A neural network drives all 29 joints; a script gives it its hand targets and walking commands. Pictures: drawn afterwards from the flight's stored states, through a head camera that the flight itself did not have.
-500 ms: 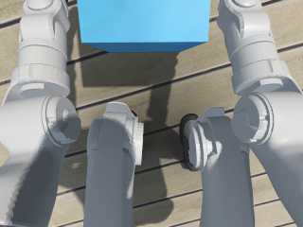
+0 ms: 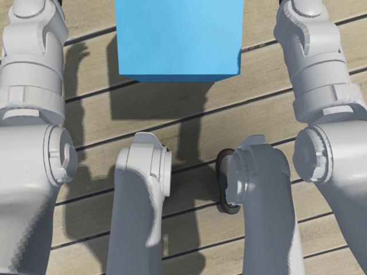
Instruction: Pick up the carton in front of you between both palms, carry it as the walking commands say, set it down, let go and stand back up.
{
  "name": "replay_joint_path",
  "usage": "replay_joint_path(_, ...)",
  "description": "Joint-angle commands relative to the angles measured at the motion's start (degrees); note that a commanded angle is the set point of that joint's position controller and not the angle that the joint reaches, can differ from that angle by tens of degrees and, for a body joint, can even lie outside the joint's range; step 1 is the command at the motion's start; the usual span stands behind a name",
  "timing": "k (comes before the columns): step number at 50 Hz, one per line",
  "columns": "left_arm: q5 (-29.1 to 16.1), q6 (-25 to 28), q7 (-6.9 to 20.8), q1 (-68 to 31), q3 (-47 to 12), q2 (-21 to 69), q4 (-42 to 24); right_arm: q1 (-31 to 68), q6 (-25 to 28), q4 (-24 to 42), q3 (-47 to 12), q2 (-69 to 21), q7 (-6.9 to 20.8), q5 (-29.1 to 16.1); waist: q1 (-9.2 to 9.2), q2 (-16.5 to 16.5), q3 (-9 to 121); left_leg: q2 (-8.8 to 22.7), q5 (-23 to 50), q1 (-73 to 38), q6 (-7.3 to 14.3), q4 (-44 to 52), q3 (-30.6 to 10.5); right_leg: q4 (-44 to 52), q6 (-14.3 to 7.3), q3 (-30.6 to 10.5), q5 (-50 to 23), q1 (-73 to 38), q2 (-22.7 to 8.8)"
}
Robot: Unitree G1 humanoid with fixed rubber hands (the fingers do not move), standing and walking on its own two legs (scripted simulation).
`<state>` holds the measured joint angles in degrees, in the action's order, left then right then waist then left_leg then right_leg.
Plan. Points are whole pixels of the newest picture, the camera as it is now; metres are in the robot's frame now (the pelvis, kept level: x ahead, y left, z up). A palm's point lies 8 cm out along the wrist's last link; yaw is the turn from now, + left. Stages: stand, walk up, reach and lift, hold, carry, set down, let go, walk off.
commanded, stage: set down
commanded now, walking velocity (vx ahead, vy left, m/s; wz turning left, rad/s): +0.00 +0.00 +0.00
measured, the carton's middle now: (178, 32) +0.53 +0.06 -0.28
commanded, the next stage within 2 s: let go in 0.78 s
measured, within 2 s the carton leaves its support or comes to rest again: neither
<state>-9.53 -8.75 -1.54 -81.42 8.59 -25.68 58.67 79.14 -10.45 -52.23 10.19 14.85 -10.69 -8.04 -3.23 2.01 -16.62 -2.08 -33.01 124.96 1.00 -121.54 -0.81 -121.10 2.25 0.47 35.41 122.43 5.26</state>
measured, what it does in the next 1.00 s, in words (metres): rises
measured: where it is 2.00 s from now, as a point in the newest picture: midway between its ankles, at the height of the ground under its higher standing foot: (193, 190)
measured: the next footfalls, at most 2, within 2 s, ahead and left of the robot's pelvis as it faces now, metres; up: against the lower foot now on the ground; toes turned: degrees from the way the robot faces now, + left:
none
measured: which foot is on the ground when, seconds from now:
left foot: down 0.00-1.00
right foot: down 0.00-1.00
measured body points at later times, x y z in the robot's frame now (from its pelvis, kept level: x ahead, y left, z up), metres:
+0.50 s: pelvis +0.02 +0.00 +0.13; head +0.35 +0.04 +0.43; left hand +0.55 +0.28 +0.02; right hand +0.58 -0.12 +0.02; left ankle +0.11 +0.11 -0.36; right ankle +0.10 -0.12 -0.36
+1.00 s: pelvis +0.05 +0.01 +0.27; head +0.35 +0.04 +0.60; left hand +0.52 +0.28 +0.15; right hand +0.54 -0.14 +0.15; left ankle +0.11 +0.11 -0.36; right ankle +0.10 -0.12 -0.36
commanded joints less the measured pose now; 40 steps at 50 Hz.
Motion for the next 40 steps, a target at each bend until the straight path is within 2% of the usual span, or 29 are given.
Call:
replay_joint_path(1,2.6,0.1,0.3,-13.2,2.9,-6.7,-5.1,12.9,0.3,3.7,3.4,5.4,0.4,2.5,-0.84,-4.5,68.5,-0.1,20.3,-40.8,-2.0,15.6,1.5,13.6,-0.8,4.2,-12.4,-23.7,1.1)
replay_joint_path(7,4.8,0.8,1.5,-11.6,4.9,-5.1,-4.5,11.3,1.2,2.3,5.7,4.1,1.7,5.2,-0.38,-4.5,68.5,-0.2,21.3,-40.9,-2.2,21.4,1.1,19.8,-0.6,3.9,-13.1,-23.8,1.0)
replay_joint_path(20,5.6,-2.2,3.0,-8.6,6.7,-7.1,-12.5,8.4,-1.6,12.2,4.7,4.0,1.9,4.5,-0.76,-3.9,83.9,-1.3,29.8,-56.5,-2.6,33.9,2.2,33.0,0.2,4.1,-19.5,-37.5,1.6)
replay_joint_path(28,7.1,-1.6,4.4,-3.9,8.3,-5.3,-12.4,2.9,-1.1,12.9,5.7,2.4,3.0,6.3,-0.06,-4.0,80.9,-1.5,34.7,-62.7,-2.7,42.8,1.4,42.7,0.5,3.1,-23.4,-41.4,1.1)
replay_joint_path(40,11.0,0.9,6.1,1.1,11.2,-2.5,-10.4,-3.1,0.9,11.9,7.5,-0.1,4.8,9.4,0.27,-3.4,74.6,-0.8,36.2,-70.4,-2.7,57.9,0.5,58.0,0.8,1.2,-26.6,-51.4,-0.2)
